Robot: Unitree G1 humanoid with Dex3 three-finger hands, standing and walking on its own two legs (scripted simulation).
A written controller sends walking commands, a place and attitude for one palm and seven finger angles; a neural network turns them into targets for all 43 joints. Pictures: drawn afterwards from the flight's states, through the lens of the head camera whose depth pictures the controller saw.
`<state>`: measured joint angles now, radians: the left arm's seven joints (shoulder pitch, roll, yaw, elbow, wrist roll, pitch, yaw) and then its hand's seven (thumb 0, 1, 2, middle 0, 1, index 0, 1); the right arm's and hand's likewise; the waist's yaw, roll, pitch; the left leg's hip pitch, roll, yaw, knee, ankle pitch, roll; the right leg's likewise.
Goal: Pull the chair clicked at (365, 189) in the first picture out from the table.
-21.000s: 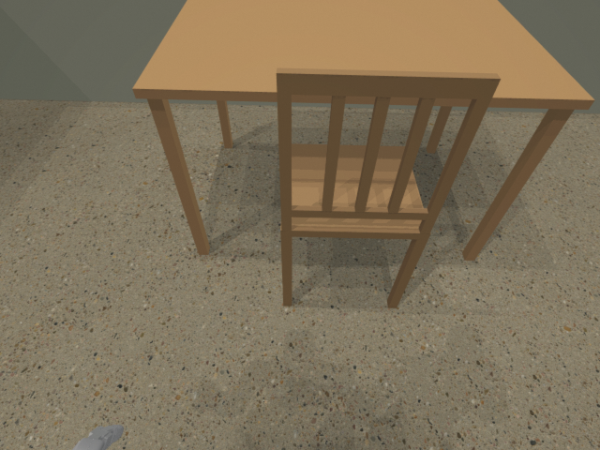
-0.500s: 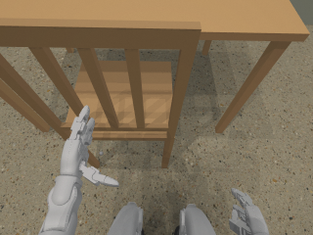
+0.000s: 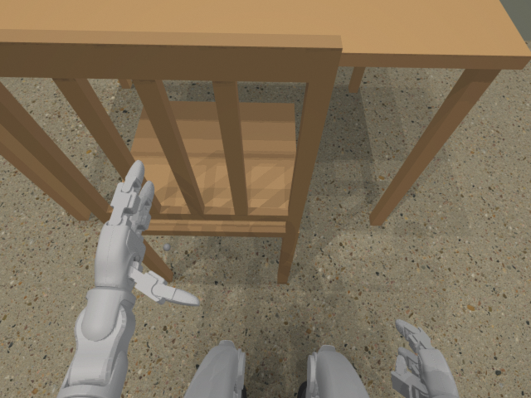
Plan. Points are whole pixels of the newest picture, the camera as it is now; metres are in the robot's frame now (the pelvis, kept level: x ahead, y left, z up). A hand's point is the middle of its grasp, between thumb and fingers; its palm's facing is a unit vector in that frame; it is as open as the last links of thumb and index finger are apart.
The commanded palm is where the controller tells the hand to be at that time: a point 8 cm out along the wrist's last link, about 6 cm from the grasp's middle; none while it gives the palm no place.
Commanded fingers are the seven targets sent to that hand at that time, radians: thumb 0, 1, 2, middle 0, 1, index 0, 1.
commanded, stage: aim the fingers beside a spindle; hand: left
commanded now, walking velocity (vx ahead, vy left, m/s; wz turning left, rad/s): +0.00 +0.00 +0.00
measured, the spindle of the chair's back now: (179, 161) +0.46 +0.16 +0.04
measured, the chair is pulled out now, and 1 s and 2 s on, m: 0.00 0.00 0.00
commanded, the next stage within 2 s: none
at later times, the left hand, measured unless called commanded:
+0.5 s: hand (194, 266) +0.30 +0.12 -0.01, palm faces -0.08 -1.00 +0.03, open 17.0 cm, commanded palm +0.29 +0.19 +0.02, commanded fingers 0.00 -0.50 0.30 -0.06 -0.08 -0.06 -0.08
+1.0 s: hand (172, 243) +0.31 +0.14 +0.05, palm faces +0.04 -1.00 -0.07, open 16.9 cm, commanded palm +0.29 +0.21 +0.03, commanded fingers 0.00 -0.50 0.30 -0.06 -0.08 -0.06 -0.08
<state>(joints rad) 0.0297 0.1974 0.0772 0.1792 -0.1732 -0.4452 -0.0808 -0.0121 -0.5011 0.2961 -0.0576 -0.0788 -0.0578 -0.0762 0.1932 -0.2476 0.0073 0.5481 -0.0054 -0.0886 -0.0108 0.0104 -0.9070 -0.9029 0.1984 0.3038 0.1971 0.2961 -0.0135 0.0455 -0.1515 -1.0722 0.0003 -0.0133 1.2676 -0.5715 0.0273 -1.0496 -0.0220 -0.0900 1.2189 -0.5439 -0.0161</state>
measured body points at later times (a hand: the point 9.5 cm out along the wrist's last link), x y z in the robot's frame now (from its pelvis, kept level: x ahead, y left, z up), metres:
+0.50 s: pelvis +0.00 -0.01 +0.00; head +0.12 -0.01 +0.44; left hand +0.30 +0.18 -0.01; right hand +0.17 -0.25 -0.10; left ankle +0.01 +0.10 -0.63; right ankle +0.02 -0.12 -0.63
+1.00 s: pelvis +0.00 +0.00 +0.00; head +0.11 +0.00 +0.44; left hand +0.30 +0.20 +0.06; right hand +0.17 -0.25 -0.10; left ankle +0.01 +0.10 -0.63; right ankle +0.02 -0.12 -0.63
